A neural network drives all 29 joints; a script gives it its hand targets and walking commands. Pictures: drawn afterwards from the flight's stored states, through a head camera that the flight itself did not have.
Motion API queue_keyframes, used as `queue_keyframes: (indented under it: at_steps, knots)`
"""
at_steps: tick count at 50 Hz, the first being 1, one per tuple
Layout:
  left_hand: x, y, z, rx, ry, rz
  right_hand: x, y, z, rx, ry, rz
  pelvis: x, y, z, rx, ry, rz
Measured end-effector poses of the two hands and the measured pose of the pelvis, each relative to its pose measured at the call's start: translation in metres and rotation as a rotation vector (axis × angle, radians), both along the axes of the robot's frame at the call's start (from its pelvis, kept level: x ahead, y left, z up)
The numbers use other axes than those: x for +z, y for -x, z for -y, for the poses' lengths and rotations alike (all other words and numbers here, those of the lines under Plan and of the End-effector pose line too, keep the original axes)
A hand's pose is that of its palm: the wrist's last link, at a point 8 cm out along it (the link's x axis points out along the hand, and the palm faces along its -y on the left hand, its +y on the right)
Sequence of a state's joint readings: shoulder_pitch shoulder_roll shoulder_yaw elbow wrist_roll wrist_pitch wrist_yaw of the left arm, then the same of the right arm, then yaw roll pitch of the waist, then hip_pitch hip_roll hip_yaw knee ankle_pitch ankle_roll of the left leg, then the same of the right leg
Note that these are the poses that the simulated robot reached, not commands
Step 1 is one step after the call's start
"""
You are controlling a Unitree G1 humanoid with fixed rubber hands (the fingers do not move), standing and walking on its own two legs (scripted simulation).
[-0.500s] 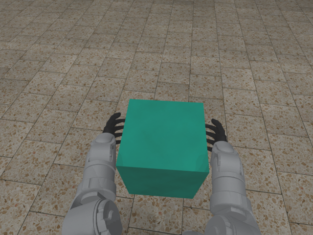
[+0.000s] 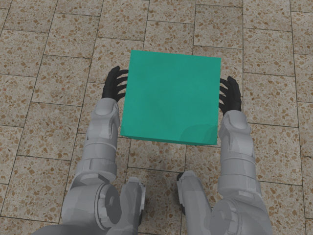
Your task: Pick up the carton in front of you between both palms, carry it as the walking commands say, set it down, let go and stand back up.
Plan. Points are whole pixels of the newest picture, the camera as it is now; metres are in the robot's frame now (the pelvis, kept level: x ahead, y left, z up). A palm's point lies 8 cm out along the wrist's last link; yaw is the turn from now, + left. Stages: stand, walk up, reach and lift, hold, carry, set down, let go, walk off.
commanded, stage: set down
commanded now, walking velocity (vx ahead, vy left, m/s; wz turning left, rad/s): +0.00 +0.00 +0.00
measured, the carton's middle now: (169, 106) +0.44 -0.04 -0.15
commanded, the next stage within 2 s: none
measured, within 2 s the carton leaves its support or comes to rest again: rests again in 1.66 s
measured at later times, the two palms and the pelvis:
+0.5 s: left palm (132, 102) +0.48 +0.08 -0.23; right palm (221, 112) +0.43 -0.22 -0.23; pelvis -0.03 +0.00 -0.13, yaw +2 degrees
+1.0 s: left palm (143, 105) +0.52 +0.05 -0.38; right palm (214, 115) +0.46 -0.25 -0.38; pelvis -0.05 -0.01 -0.22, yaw +3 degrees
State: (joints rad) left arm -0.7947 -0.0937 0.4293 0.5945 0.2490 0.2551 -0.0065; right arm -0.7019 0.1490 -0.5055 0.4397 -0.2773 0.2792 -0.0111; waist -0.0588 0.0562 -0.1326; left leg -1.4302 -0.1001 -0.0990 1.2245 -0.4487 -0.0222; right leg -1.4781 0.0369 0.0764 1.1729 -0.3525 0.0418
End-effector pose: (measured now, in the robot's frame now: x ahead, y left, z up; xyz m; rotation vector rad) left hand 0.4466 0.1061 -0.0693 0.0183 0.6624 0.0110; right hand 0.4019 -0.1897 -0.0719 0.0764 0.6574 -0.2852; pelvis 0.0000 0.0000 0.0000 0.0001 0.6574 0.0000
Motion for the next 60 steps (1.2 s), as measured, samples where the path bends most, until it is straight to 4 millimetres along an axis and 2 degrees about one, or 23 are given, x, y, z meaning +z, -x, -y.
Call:
queue_keyframes:
  at_steps: [8, 20, 36, 50, 55, 60]
  knots:
    - [-0.044, -0.011, 0.010, -0.015, -0.010, -0.031, -0.041, -0.010, 0.010, 0.008, 0.020, -0.034, -0.034, 0.003, -0.004, 0.002, -0.003, -0.087]
    - [-0.128, -0.028, 0.024, -0.026, -0.016, -0.024, -0.124, -0.026, 0.024, 0.002, 0.023, -0.029, -0.099, 0.020, 0.000, 0.008, -0.013, -0.173]
    - [-0.219, -0.053, 0.044, -0.062, -0.043, -0.043, -0.220, -0.041, 0.042, -0.012, 0.025, -0.055, -0.172, 0.042, 0.007, 0.014, -0.024, -0.174]
    - [-0.312, -0.072, 0.058, -0.092, -0.056, -0.068, -0.311, -0.055, 0.056, -0.014, 0.036, -0.086, -0.224, 0.046, 0.009, 0.028, -0.027, -0.125]
    - [-0.333, -0.074, 0.056, -0.095, -0.046, -0.080, -0.327, -0.060, 0.055, -0.008, 0.039, -0.100, -0.236, 0.041, 0.010, 0.044, -0.015, -0.103]
    - [-0.340, -0.079, 0.053, -0.101, -0.041, -0.073, -0.330, -0.066, 0.053, -0.009, 0.038, -0.093, -0.243, 0.036, 0.008, 0.048, 0.000, -0.103]
